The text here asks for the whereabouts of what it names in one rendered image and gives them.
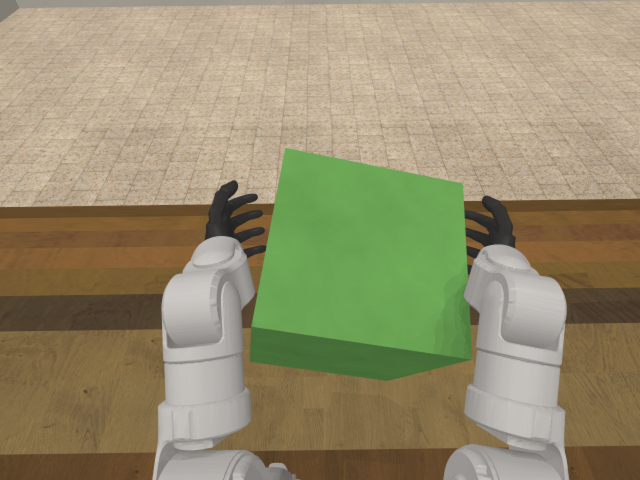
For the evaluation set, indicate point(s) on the robot left forearm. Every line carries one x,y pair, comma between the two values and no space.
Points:
205,396

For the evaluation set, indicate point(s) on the robot left upper arm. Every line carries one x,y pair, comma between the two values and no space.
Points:
214,465

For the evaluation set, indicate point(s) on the robot left hand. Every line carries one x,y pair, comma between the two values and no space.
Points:
220,223

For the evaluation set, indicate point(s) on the robot right upper arm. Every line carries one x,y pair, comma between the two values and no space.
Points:
479,462

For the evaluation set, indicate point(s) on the robot right hand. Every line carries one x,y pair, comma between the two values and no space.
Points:
500,228

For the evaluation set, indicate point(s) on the carton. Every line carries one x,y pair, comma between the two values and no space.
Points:
364,272

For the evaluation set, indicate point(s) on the robot right forearm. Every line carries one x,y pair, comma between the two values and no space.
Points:
520,335

